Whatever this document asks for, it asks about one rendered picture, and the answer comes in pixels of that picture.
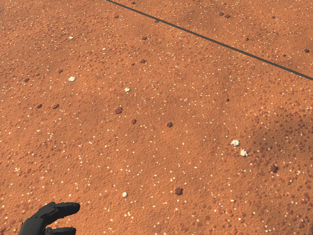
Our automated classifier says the left robot hand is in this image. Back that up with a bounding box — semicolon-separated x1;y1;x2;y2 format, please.
19;202;80;235

